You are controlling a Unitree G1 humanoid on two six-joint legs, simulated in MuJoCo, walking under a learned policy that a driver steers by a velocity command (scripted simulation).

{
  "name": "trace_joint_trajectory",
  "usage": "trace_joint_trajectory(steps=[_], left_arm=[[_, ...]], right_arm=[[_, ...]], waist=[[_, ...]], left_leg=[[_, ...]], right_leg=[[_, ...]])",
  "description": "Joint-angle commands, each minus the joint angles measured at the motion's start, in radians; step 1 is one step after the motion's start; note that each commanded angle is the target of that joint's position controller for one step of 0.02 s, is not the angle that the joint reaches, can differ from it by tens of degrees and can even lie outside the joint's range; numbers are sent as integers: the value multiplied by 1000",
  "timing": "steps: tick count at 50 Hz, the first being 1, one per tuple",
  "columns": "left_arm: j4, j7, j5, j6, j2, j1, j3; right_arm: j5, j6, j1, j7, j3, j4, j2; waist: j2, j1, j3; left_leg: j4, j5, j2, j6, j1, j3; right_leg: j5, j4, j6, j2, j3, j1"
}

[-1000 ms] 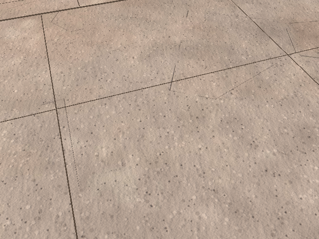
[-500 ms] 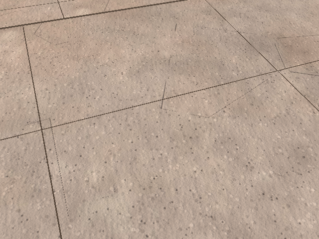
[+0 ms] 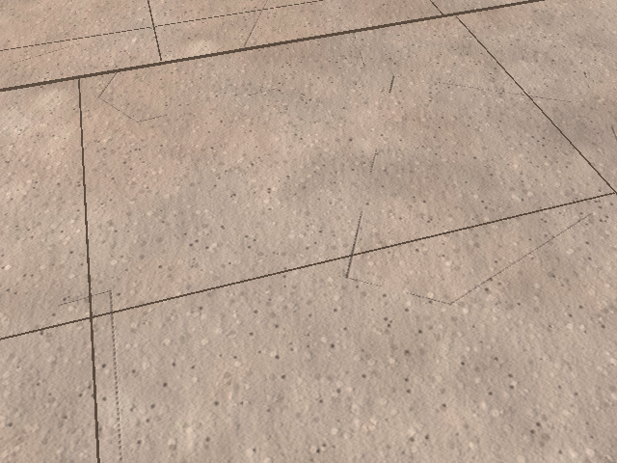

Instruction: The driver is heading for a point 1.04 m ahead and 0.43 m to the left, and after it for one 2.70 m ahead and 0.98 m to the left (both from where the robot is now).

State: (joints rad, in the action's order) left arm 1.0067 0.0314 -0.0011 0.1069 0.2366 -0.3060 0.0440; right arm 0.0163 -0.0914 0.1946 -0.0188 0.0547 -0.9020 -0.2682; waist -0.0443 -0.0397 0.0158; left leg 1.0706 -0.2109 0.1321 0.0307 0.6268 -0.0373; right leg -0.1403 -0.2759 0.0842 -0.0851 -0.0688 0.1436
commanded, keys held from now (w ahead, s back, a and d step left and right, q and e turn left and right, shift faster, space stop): w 0.08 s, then w+q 0.92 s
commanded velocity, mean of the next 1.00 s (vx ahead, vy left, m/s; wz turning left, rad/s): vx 0.50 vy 0.00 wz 0.41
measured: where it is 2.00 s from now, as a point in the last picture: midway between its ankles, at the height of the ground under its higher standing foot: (176, 285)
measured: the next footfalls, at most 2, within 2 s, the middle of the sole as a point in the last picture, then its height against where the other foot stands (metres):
left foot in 0.30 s outside the picture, level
right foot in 0.82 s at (332, 388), level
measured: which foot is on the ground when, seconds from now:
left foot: up 0.00-0.28, down 0.30-0.82, up 0.84-1.00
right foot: down 0.00-0.30, up 0.32-0.80, down 0.82-1.00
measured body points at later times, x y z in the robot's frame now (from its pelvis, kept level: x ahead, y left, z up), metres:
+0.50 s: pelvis +0.29 +0.08 +0.00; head +0.32 +0.09 +0.44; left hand +0.37 +0.36 -0.13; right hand +0.42 -0.17 -0.12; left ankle +0.32 +0.15 -0.75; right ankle +0.31 -0.09 -0.66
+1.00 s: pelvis +0.58 +0.09 +0.00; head +0.61 +0.09 +0.45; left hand +0.56 +0.38 -0.11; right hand +0.80 -0.12 -0.12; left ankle +0.49 +0.20 -0.66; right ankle +0.64 +0.00 -0.75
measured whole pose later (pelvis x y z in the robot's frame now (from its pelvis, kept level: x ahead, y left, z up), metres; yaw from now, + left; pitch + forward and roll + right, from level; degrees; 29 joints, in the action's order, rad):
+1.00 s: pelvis +0.58 +0.09 +0.00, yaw +27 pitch +1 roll -1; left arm 0.82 0.01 -0.01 0.11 0.26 -0.21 0.06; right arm 0.03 -0.03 0.29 -0.01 0.07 -0.74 -0.31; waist -0.05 -0.01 0.02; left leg 1.15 -0.34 0.05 0.02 0.53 -0.06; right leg -0.17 -0.38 0.03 -0.03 -0.07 0.23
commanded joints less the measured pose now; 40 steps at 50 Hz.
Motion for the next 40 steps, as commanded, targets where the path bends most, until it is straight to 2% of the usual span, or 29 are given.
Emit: trace_joint_trajectory(steps=[1,5,8,11,12,13,14,15,16,17,18,19,20,21,22,25,27,30,32,35,37,39,40], left_arm=[[-54,-21,1,13,137,32,21],[-38,-34,12,4,162,-41,22],[-11,-36,14,-5,167,-99,25],[2,-40,11,-24,169,-113,32],[-3,-41,11,-30,178,-99,35],[-13,-43,8,-35,191,-78,39],[-23,-46,5,-43,199,-57,40],[-39,-51,-1,-52,185,-50,34],[-75,-58,-21,-48,160,-68,18],[-90,-34,-25,-14,17,-171,-27],[-92,-21,11,25,130,-85,-3],[-130,-16,39,49,177,15,9],[-140,-23,33,58,172,62,9],[-143,-30,15,55,173,79,18],[-148,-33,6,42,169,67,23],[-173,-40,-12,9,130,79,25],[-210,-45,-16,1,121,168,24],[-248,-39,-10,7,97,284,17],[-275,-33,-2,12,93,345,14],[-307,-24,7,20,121,391,20],[-316,-16,9,32,148,387,27],[-299,-16,10,43,174,302,40],[-275,-21,0,48,204,193,55]], right_arm=[[-11,3,9,0,12,50,-42],[-3,-8,-144,19,-2,90,-18],[8,-8,-222,38,-10,120,-20],[14,-11,-266,63,-10,161,-36],[13,-11,-254,70,-6,168,-47],[12,-11,-215,74,3,167,-68],[9,-9,-119,75,21,147,-98],[9,-6,44,70,50,101,-146],[4,2,213,58,78,75,-236],[2,0,229,65,84,71,-284],[0,0,232,63,58,76,-181],[-4,-3,165,57,50,93,-150],[-8,-6,92,56,45,118,-139],[-13,-6,41,56,39,138,-118],[-23,-7,20,54,33,149,-103],[-8,-6,47,41,39,151,-126],[-3,-3,87,23,48,145,-155],[1,8,132,8,50,139,-160],[3,12,162,7,52,130,-163],[11,20,195,4,52,117,-155],[9,28,193,-4,54,121,-158],[4,38,169,-7,54,136,-153],[0,39,153,-4,43,151,-123]], waist=[[77,41,54],[82,-10,61],[80,-39,76],[81,-34,77],[91,-19,63],[111,10,27],[123,66,-39],[106,137,-132],[-26,180,-254],[-258,90,-362],[-141,139,-342],[-101,134,-201],[18,103,-138],[65,68,-90],[49,35,-85],[21,14,-48],[13,36,-14],[-15,76,1],[-33,100,3],[-43,109,1],[-54,94,-1],[-83,45,-31],[-72,-8,-108]], left_leg=[[-151,161,37,-23,63,-16],[-415,338,-17,-23,7,40],[-485,335,-31,-7,36,43],[-519,220,-49,37,75,37],[-524,171,-66,54,45,51],[-523,128,-96,73,-32,77],[-530,116,-137,95,-170,111],[-550,141,-175,124,-389,117],[-545,162,7,195,-702,-162],[-693,-58,213,376,-1023,-709],[-769,-130,195,334,-1029,-739],[-781,-40,161,290,-911,-591],[-796,83,124,271,-767,-481],[-814,201,94,262,-640,-401],[-836,265,70,257,-566,-359],[-877,329,37,268,-453,-280],[-891,316,16,257,-423,-250],[-876,229,-40,201,-383,-205],[-866,182,-43,178,-372,-218],[-805,153,-12,166,-456,-288],[-745,161,15,160,-518,-346],[-665,230,6,144,-533,-374],[-543,279,-48,116,-497,-344]], right_leg=[[120,197,165,283,211,54],[143,195,122,251,126,6],[146,172,115,294,97,-115],[235,104,92,345,70,-254],[334,61,80,351,53,-278],[511,-7,66,350,33,-288],[694,-142,48,333,2,-280],[753,-355,16,287,-43,-207],[447,-693,-24,234,-75,51],[-370,-998,-79,21,25,479],[-396,-1090,-50,67,177,594],[-305,-1077,-29,110,172,651],[-226,-1016,-26,153,165,612],[-184,-935,-36,180,161,555],[-165,-892,-44,200,169,488],[-123,-752,-95,197,143,458],[-10,-612,-124,181,132,492],[190,-377,-130,133,124,433],[263,-287,-125,106,115,377],[238,-215,-113,94,146,365],[162,-180,-99,93,160,347],[93,-143,-67,86,139,228],[97,-131,-32,115,148,51]])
